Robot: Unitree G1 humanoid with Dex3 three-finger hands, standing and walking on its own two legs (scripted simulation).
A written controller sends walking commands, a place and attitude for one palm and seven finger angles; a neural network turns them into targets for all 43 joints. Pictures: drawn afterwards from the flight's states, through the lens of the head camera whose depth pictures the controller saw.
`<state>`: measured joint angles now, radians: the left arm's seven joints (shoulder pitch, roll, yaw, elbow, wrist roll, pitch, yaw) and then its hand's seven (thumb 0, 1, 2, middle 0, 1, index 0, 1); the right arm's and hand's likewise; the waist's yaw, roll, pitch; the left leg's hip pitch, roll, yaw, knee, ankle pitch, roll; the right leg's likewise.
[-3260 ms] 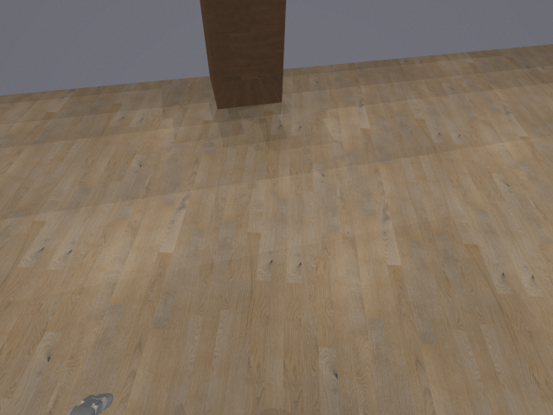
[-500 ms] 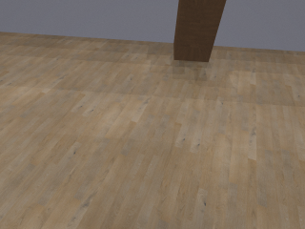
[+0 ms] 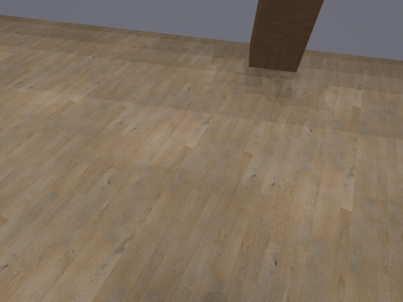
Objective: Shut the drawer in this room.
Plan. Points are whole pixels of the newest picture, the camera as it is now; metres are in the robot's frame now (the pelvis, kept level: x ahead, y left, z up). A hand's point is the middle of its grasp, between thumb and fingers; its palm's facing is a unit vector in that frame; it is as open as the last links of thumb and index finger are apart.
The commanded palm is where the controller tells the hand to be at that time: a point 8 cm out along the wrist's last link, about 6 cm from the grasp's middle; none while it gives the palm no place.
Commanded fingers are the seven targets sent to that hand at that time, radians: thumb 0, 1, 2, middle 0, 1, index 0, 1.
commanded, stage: turn or walk to find it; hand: left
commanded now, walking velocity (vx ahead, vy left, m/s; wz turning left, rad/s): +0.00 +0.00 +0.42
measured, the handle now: out of the picture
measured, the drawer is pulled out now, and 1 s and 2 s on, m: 0.26 0.26 0.26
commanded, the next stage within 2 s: stand and wait in 0.16 s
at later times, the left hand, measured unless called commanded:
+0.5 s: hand out of the picture +0.08 +0.17 -0.14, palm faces +0.13 -0.95 -0.28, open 7.4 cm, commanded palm none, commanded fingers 0.00 0.90 0.90 -0.20 -0.30 -0.20 -0.30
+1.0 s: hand out of the picture -0.03 +0.13 -0.17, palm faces +0.18 -0.97 -0.15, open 7.4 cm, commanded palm none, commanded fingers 0.00 0.90 0.90 -0.20 -0.30 -0.20 -0.30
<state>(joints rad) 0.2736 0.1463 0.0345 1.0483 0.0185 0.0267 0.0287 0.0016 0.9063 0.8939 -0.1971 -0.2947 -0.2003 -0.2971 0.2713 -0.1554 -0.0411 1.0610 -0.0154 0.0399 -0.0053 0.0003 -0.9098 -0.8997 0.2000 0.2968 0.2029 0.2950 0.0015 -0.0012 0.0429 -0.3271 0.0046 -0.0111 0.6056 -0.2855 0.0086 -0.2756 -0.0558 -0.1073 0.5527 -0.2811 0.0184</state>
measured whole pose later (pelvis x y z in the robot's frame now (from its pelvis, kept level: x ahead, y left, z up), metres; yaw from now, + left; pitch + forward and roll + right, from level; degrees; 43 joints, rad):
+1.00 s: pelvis +0.03 -0.02 +0.01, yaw +7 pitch -2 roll +0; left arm 0.32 0.14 0.00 1.14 0.01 0.02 0.02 0.00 0.91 0.89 -0.20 -0.29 -0.20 -0.30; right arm 0.19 -0.16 -0.02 1.13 0.00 0.01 -0.04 0.00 -0.92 -0.90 0.20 0.30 0.20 0.30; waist 0.03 -0.01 0.04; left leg -0.17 0.05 0.07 0.46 -0.26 -0.02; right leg -0.10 0.02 -0.02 0.42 -0.30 -0.02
